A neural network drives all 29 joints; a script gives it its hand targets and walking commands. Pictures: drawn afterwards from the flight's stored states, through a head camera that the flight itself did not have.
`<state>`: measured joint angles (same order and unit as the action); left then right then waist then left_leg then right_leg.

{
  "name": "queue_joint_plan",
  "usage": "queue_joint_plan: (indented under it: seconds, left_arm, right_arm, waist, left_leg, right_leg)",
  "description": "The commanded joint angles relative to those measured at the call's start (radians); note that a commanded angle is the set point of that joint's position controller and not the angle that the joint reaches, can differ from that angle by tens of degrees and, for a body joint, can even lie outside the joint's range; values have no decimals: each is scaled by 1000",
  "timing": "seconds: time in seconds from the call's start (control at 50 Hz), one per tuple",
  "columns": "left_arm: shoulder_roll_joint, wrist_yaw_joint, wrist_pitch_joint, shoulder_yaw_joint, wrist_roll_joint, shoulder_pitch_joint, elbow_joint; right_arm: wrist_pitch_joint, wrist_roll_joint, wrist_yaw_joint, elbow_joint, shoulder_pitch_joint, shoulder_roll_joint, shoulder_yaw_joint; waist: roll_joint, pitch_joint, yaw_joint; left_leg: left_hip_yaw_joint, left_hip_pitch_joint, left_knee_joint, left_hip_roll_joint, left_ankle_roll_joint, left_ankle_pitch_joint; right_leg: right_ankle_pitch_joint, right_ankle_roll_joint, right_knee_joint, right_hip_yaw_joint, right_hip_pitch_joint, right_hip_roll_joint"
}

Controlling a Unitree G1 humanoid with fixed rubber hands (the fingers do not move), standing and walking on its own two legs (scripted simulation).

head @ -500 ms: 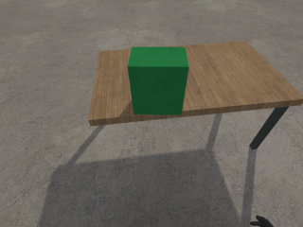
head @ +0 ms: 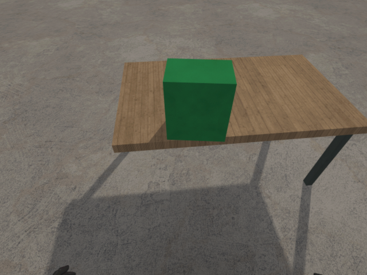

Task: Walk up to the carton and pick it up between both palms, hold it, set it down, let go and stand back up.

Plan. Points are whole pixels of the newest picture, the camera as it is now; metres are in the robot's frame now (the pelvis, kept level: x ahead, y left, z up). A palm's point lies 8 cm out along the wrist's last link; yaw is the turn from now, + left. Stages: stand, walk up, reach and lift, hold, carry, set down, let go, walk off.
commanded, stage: walk up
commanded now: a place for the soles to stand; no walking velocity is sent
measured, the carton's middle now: (197, 102) +0.76 -0.06 -0.07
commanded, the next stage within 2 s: none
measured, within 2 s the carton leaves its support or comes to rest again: neither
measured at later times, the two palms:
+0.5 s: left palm out of the picture +0.11 +0.31 -0.09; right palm out of the picture +0.10 -0.31 -0.10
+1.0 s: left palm (47, 252) +0.22 +0.34 -0.09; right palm out of the picture +0.10 -0.29 -0.07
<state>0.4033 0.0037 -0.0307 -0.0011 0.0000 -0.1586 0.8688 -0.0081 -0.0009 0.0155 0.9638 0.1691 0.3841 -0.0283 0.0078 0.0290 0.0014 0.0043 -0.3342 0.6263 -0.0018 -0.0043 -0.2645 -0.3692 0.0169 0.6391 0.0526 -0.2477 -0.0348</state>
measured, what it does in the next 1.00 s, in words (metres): walks ahead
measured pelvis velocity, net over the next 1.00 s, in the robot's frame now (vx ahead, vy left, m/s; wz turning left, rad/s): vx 0.12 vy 0.03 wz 0.02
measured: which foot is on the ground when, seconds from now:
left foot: down 0.00-1.00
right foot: down 0.00-0.68, up 0.70-1.00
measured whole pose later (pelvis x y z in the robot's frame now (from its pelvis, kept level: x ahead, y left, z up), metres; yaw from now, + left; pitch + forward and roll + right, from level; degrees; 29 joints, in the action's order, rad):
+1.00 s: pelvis +0.12 +0.03 +0.02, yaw +1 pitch -1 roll +0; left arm 0.43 0.06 0.01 0.00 0.00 -0.17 0.91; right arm -0.09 0.00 0.00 0.94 0.47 0.39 -0.03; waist 0.04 0.02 0.00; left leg -0.05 -0.12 0.43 -0.01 -0.02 -0.28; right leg -0.24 0.02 0.95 0.02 -0.61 -0.06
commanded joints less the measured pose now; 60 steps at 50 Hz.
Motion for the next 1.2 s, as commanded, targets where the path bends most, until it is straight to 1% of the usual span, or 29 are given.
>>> queue_joint_plan:
  seconds: [0.0,0.14,0.16,0.2,0.24,0.3,0.4,0.42,0.44,0.48,0.52,0.56,0.6,0.62,0.64,0.66,0.68,0.7,0.74,0.76,0.78,0.84,0.9,1.04,1.06,1.08,1.12,1.16,1.18]
  left_arm:
    - [207,-8,-22,71,-24,33,24]
    - [192,-12,-23,65,-11,15,31]
    - [187,-15,-23,62,-13,8,38]
    - [203,-20,-28,67,-9,4,40]
    - [206,-21,-22,67,-12,-2,37]
    - [191,-18,-13,60,-12,20,29]
    - [192,-16,-18,65,-18,47,36]
    - [275,10,-25,101,-36,-57,14]
    - [280,18,-26,110,-43,-106,24]
    - [323,21,-30,133,-45,-147,31]
    - [315,16,-43,135,-37,-148,14]
    - [320,19,-42,132,-37,-127,1]
    - [315,28,-33,120,-39,-17,-35]
    - [294,35,-28,114,-47,59,-69]
    - [209,36,-23,88,-43,80,-85]
    - [110,34,-28,64,-37,28,-121]
    - [186,21,-19,75,-26,-30,-105]
    - [253,22,-14,94,-20,-80,-77]
    - [229,29,-18,87,2,-94,-72]
    - [205,36,-16,92,-2,-92,-68]
    - [197,41,-10,87,-1,-117,-50]
    - [180,51,14,87,-14,-74,-40]
    - [183,61,17,78,-16,14,-60]
    - [201,86,5,87,-15,139,-76]
    - [186,87,1,84,-12,131,-77]
    - [184,86,-1,90,-10,102,-40]
    - [175,74,-11,97,-11,11,-4]
    - [234,53,-31,118,-19,-177,54]
    - [308,39,-43,137,-25,-243,66]
  right_arm:
    - [-29,-15,1,-32,-53,204,-31]
    - [-42,-7,-10,-23,-43,214,-23]
    - [-42,1,-12,-25,-44,209,-22]
    - [-40,-1,-12,-29,-37,201,-22]
    - [-36,1,-16,-26,-46,213,-25]
    - [-36,-3,-13,-24,-40,219,-27]
    - [-32,-13,-11,-8,-68,208,-24]
    - [-51,-14,12,-48,-18,276,-60]
    - [-55,-16,19,-58,-42,283,-67]
    - [-53,-23,32,-88,-117,236,-57]
    - [-68,-37,37,-103,-116,229,-55]
    - [-79,-28,41,-108,-87,243,-61]
    - [-86,-19,46,-82,12,227,-72]
    - [-89,-22,41,-33,164,240,-90]
    - [-94,-29,23,28,344,286,-115]
    - [-107,-47,2,11,452,386,-141]
    - [-105,-14,-7,-27,363,398,-131]
    - [-101,2,-12,-46,297,390,-134]
    - [-106,-12,-20,-79,217,313,-103]
    - [-114,-14,-24,-85,240,297,-97]
    - [-119,-10,-31,-87,249,272,-94]
    - [-117,5,-39,-95,294,247,-89]
    - [-119,8,-37,-103,296,247,-85]
    - [-122,-2,-22,-124,275,329,-99]
    - [-124,-4,-22,-123,253,336,-98]
    - [-120,-10,-20,-122,213,329,-92]
    - [-107,-12,-20,-139,208,305,-85]
    - [-94,-5,-12,-134,241,230,-60]
    - [-95,-3,-11,-150,277,167,-29]
  waist:
    - [3,21,1]
    - [-41,-122,-16]
    - [11,-130,-21]
    - [52,-142,-11]
    - [23,-99,-15]
    - [6,-132,-2]
    - [3,-66,-9]
    - [71,-107,-22]
    - [44,-64,-42]
    - [174,43,-85]
    - [155,152,-97]
    - [126,127,-78]
    - [164,101,5]
    - [142,75,97]
    - [-65,50,187]
    - [-360,3,195]
    - [-156,-37,130]
    - [-71,-71,102]
    - [-53,-51,39]
    - [-76,-83,43]
    - [-82,-57,26]
    - [-86,-49,39]
    - [-102,27,34]
    - [-81,75,53]
    - [-29,90,39]
    - [-73,52,17]
    - [-45,-41,-19]
    - [92,-177,-95]
    - [261,-217,-99]
  left_leg:
    - [140,-38,-173,-59,-52,-97]
    - [165,105,-157,-114,-80,259]
    - [162,80,-117,-108,-88,323]
    - [106,88,-63,-78,-75,347]
    - [87,64,-47,-70,-71,337]
    - [149,109,-108,-100,-89,270]
    - [119,57,-120,-72,-73,169]
    - [156,31,-104,-81,-104,-285]
    - [157,-62,-118,-61,-85,-415]
    - [-41,-326,82,20,-36,-265]
    - [-26,-471,183,-58,-29,-206]
    - [-24,-327,114,-65,-27,-213]
    - [-60,-54,-28,-55,-32,-93]
    - [-83,191,-88,-8,-24,-56]
    - [35,458,-178,-28,-29,-72]
    - [547,562,-365,-298,-64,-198]
    - [740,552,-452,-403,-135,-229]
    - [679,521,-422,-391,-125,-219]
    - [422,457,-330,-286,-108,159]
    - [379,477,-322,-288,-100,277]
    - [258,428,-299,-252,-52,407]
    - [200,401,-313,-231,-27,510]
    - [134,271,-371,-211,-49,424]
    - [177,218,-406,-285,-189,-29]
    - [187,166,-390,-299,-191,18]
    - [119,182,-345,-274,-178,105]
    - [72,212,-188,-235,-146,309]
    - [-43,130,170,-125,-82,269]
    - [-61,-119,364,-30,-42,-49]
  right_leg:
    - [-173,78,-277,-168,-11,-129]
    - [153,34,-159,-68,86,-89]
    - [228,29,-160,-82,122,-87]
    - [274,43,-179,-103,118,-114]
    - [325,50,-166,-105,100,-127]
    - [172,33,-156,-75,78,-91]
    - [57,55,-205,-97,36,-111]
    - [-302,101,-195,-165,49,-109]
    - [-476,123,-254,-215,48,-121]
    - [-592,197,-449,-424,190,-259]
    - [-352,259,-433,-444,242,-331]
    - [-132,237,-387,-350,193,-313]
    - [-275,171,-323,-210,-21,-228]
    - [-242,129,-190,-156,-183,-159]
    - [-130,80,133,-46,-385,-46]
    - [-221,18,484,-31,-592,81]
    - [-197,24,514,-113,-607,82]
    - [-131,31,504,-164,-522,29]
    - [-23,19,461,-144,-453,-22]
    - [-5,9,447,-138,-430,-37]
    - [42,11,389,-134,-424,-61]
    - [129,3,357,-103,-409,-30]
    - [212,6,268,-65,-400,-58]
    - [203,3,63,-96,-330,-114]
    - [216,6,27,-115,-280,-111]
    - [173,13,-6,-49,-215,-89]
    - [161,19,-115,2,-44,-29]
    - [160,46,-233,-40,256,-31]
    - [170,78,-236,-345,436,-225]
